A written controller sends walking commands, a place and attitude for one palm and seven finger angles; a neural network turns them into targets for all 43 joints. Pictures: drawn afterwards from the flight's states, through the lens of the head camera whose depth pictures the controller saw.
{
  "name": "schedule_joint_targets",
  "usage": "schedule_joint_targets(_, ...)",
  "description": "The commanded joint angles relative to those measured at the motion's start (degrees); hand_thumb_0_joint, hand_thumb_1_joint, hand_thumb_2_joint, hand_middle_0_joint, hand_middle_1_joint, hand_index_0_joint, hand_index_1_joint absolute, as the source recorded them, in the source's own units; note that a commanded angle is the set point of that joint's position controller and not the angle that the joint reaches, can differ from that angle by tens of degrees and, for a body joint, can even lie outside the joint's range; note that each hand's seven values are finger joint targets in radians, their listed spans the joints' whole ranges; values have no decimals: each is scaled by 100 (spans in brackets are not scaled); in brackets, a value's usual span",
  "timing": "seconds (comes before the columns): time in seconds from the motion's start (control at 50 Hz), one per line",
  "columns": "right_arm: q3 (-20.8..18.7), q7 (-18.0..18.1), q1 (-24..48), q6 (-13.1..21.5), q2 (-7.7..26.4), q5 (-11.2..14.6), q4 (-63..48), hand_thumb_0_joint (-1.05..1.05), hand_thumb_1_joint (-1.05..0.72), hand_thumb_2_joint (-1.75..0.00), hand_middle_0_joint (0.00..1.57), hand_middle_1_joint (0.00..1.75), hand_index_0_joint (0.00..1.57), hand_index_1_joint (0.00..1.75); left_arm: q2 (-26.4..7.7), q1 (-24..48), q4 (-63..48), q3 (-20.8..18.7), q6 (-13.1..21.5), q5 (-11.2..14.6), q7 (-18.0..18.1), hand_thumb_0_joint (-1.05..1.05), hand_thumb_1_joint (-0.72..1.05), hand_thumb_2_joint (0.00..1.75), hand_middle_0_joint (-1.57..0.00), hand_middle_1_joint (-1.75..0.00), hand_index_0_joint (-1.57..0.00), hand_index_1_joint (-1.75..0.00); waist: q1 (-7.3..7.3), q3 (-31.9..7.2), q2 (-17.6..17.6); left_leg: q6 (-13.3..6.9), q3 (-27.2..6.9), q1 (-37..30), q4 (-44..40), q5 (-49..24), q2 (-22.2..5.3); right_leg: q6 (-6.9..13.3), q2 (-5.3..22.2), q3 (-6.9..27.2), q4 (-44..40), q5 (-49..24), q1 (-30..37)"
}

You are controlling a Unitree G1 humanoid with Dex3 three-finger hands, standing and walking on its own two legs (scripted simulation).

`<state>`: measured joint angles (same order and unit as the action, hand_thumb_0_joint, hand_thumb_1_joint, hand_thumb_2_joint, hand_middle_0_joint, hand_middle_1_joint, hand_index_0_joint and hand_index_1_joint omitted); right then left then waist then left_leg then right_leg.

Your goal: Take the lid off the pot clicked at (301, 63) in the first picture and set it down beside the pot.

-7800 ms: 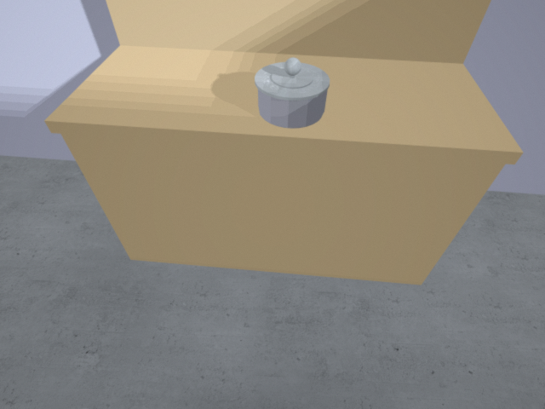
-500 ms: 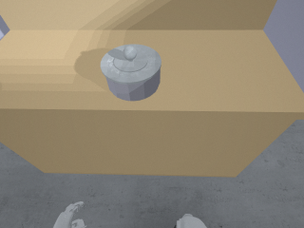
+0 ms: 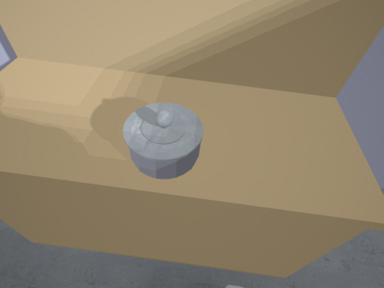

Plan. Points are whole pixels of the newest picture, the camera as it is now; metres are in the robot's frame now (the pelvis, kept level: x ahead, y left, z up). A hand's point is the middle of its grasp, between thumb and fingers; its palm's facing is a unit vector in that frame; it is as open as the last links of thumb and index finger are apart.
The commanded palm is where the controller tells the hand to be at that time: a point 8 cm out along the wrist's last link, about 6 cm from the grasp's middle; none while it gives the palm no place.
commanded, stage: come to a stop and stand still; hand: left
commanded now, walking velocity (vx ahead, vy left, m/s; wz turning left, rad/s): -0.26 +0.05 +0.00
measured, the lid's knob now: (163, 118) +0.47 +0.11 +0.08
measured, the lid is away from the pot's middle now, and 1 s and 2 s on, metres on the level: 0.00 0.00 0.00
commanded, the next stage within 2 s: look again from close up in 1.72 s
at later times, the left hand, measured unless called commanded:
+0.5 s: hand out of the picture +0.01 +0.19 -0.19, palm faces +0.09 -0.97 -0.25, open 7.4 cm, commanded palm none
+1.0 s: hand out of the picture +0.01 +0.19 -0.18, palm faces -0.03 -0.99 -0.16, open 7.3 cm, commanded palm none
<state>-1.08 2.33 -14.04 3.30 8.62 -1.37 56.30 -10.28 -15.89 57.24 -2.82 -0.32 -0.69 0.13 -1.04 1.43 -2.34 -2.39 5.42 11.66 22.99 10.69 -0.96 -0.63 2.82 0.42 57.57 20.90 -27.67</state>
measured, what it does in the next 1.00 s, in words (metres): steps on the spot: right foot, then left foot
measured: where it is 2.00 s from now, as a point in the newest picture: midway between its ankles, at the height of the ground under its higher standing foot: outside the picture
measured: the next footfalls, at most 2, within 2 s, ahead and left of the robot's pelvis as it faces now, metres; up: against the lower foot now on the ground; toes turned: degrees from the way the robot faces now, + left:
right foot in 0.14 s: +0.10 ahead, -0.18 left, +0.00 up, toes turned -3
left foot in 0.52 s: +0.00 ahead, +0.09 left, +0.00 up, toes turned +1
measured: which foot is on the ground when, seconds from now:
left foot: down 0.00-0.14, up 0.16-0.50, down 0.52-1.00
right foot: up 0.00-0.12, down 0.14-0.52, up 0.54-1.00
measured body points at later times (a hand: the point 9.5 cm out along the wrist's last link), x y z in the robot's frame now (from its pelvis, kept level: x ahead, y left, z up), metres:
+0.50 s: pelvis -0.03 -0.02 -0.01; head -0.03 +0.00 +0.44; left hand +0.00 +0.24 -0.17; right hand +0.04 -0.28 -0.15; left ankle -0.04 +0.10 -0.73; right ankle +0.06 -0.18 -0.74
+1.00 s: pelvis -0.04 +0.01 +0.00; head -0.03 +0.03 +0.45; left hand +0.01 +0.24 -0.16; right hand -0.12 -0.18 -0.15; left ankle -0.04 +0.09 -0.75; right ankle -0.06 -0.13 -0.72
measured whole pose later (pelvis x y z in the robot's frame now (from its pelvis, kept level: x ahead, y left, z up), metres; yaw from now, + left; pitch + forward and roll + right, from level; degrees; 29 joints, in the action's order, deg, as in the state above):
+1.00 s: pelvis -0.04 +0.01 +0.00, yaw -1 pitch +2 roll -1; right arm 0.2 2.9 -23.8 1.1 4.4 -2.0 64.0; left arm -10.1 -13.3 60.7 -2.4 -2.6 -0.7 1.1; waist 3.4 -0.7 -1.5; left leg -3.6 3.5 12.1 21.2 11.0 1.0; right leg -0.6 1.5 0.2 38.8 21.9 -18.6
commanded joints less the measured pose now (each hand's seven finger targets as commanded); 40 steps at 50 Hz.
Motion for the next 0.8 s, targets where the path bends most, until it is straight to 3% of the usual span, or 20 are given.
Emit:
schedule_joint_targets(0.0, -119, 10, -88, -47, 818, 6, -140, 0, -90, -90, 20, 30, 20, 30, -164, -277, -227, 33, 26, -5, 80, 0, 90, 90, -20, -30, -20, -30, 28, -302, 1115, -515, -482, -312, -365, -3397, -1203, -135, 54, -300, -1549, -210, 719)
schedule_joint_targets(0.06, -233, -8, -90, -223, 927, 46, -129, 0, -90, -90, 20, 30, 20, 30, -446, -609, -178, -37, 81, -48, 123, 0, 90, 90, -20, -30, -20, -30, -85, -370, 963, -156, -478, -230, 333, -2383, -938, -172, 16, -401, -2968, -1373, 1385)
schedule_joint_targets(0.08, -239, -36, -150, -257, 838, 68, -123, 0, -90, -90, 20, 30, 20, 30, -759, -676, -152, -86, 138, -75, 154, 0, 90, 90, -20, -30, -20, -30, -93, -345, 472, 88, -426, 110, 699, -1462, -670, -111, 300, 67, -3246, -2660, 1698)
schedule_joint_targets(0.1, -235, -55, -270, -319, 661, 98, -185, 0, -90, -90, 20, 30, 20, 30, -1099, -671, -178, -143, 176, -102, 186, 0, 90, 90, -20, -30, -20, -30, -20, -405, -468, 324, -192, 741, 1094, 212, -243, 235, 1124, 1144, -3208, -4236, 1995)
schedule_joint_targets(0.12, -276, -68, -406, -415, 588, 103, -214, 0, -90, -90, 20, 30, 20, 30, -1371, -704, -191, -181, 168, -84, 179, 0, 90, 90, -20, -30, -20, -30, -12, -430, -1039, 464, 29, 975, 1680, 1717, 152, 766, 1921, 1625, -3515, -4963, 2007)
schedule_joint_targets(0.14, -314, -71, -382, -481, 634, 81, -238, 0, -90, -90, 20, 30, 20, 30, -1438, -791, -232, -186, 140, -84, 169, 0, 90, 90, -20, -30, -20, -30, -113, -405, -928, 437, -238, 1034, 2396, 2331, 192, 1062, 2125, 1540, -3613, -4882, 1857)
schedule_joint_targets(0.2, -378, -68, -157, -653, 750, 34, -244, 0, -90, -90, 20, 30, 20, 30, -1235, -596, -224, -235, 86, -72, 269, 0, 90, 90, -20, -30, -20, -30, -181, -292, -1566, 443, -772, 1841, 4142, 2222, 168, 1271, 1918, 1749, -3598, -4366, 1849)
schedule_joint_targets(0.24, -380, -158, -111, -685, 747, 33, -287, 0, -90, -90, 20, 30, 20, 30, -1163, -426, -357, -250, 71, -81, 291, 0, 90, 90, -20, -30, -20, -30, -118, -332, -1169, 475, -817, 1985, 4469, 1716, 195, 1184, 1666, 1323, -3601, -3769, 1775)
schedule_joint_targets(0.3, -362, -244, -19, -725, 688, 17, -373, 0, -90, -90, 20, 30, 20, 30, -1221, -311, -499, -298, 44, -105, 314, 0, 90, 90, -20, -30, -20, -30, -133, -415, -922, 495, -712, 1818, 4313, 1360, 178, 1090, 1627, 1285, -3883, -2043, 1406)
schedule_joint_targets(0.4, -298, -315, -189, -592, 530, 57, -401, 0, -90, -90, 20, 30, 20, 30, -1385, -8, -705, -352, -66, -193, 263, 0, 90, 90, -20, -30, -20, -30, -88, -320, -1021, 387, -226, 657, 2336, 1431, 260, 885, 1409, 1270, -4442, 435, 603)
schedule_joint_targets(0.46, -247, -263, -1114, -473, 446, 46, -80, 0, -90, -90, 20, 30, 20, 30, -1269, 208, -675, -287, -164, -147, 213, 0, 90, 90, -20, -30, -20, -30, 320, -291, -702, 302, 28, -949, 339, 902, 437, 393, 902, 835, -4090, 1273, -175)
schedule_joint_targets(0.48, -263, -208, -1130, -437, 617, 17, -86, 0, -90, -90, 20, 30, 20, 30, -997, 205, -649, -188, -197, -110, 188, 0, 90, 90, -20, -30, -20, -30, 369, -122, 52, 254, -331, -969, -179, 1246, 101, 201, 541, 497, -3336, 1410, -461)
schedule_joint_targets(0.5, -329, -172, -1065, -390, 997, -73, -195, 0, -90, -90, 20, 30, 20, 30, -566, 154, -708, -107, -233, -49, 166, 0, 90, 90, -20, -30, -20, -30, 415, 171, 1752, -122, -2126, -323, -1176, 2811, -1028, -85, -130, -117, -1806, 1190, -932)
schedule_joint_targets(0.52, -349, -104, -681, -415, 1337, -98, -443, 0, -90, -90, 20, 30, 20, 30, -492, 235, -741, -82, -247, -45, 185, 0, 90, 90, -20, -30, -20, -30, 357, 703, 2198, -532, -3044, 1063, -1978, 3559, -1726, -154, -337, -111, -868, 947, -789)
schedule_joint_targets(0.54, -322, -65, -229, -436, 1372, -143, -552, 0, -90, -90, 20, 30, 20, 30, -610, 253, -727, -138, -228, -34, 149, 0, 90, 90, -20, -30, -20, -30, 139, 928, 1416, -769, -2973, 1890, -2110, 3405, -1806, -81, -239, 188, -206, 543, -419)
schedule_joint_targets(0.56, -227, -70, -134, -323, 1038, -118, -414, 0, -90, -90, 20, 30, 20, 30, -560, 188, -476, -147, -245, -130, 144, 0, 90, 90, -20, -30, -20, -30, 15, 811, 1363, -395, -2820, 1617, -2035, 2935, -1388, -66, -246, 458, 191, 21, -464)
schedule_joint_targets(0.58, -175, -42, -62, -272, 915, -78, -376, 0, -90, -90, 20, 30, 20, 30, -567, -62, -345, -146, -204, -128, 105, 0, 90, 90, -20, -30, -20, -30, -103, 688, 1256, -348, -2645, 1367, -1843, 2629, -1320, -37, -236, 453, 376, -152, -511)
schedule_joint_targets(0.64, -113, -8, -507, -88, 768, 11, -160, 0, -90, -90, 20, 30, 20, 30, -471, -236, -102, -100, -69, -102, 23, 0, 90, 90, -20, -30, -20, -30, 74, 138, 416, -243, -1767, -28, -1429, 857, -1051, -110, -240, 343, 299, -759, -739)
schedule_joint_targets(0.68, -80, 57, -904, -50, 643, 32, 6, 0, -90, -90, 20, 30, 20, 30, -429, -50, -97, -81, -67, -78, 32, 0, 90, 90, -20, -30, -20, -30, 253, 208, 547, -254, -1748, -405, -1281, -115, -1204, -113, -197, 354, 279, -646, -907)
schedule_joint_targets(0.78, -69, 148, -1364, -44, 592, -5, 316, 0, -90, -90, 20, 30, 20, 30, -410, 139, -171, -75, -132, -69, 41, 0, 90, 90, -20, -30, -20, -30, 355, 188, 670, -563, -1868, -719, -1049, -1183, -1567, -104, -64, 396, -29, -225, -859)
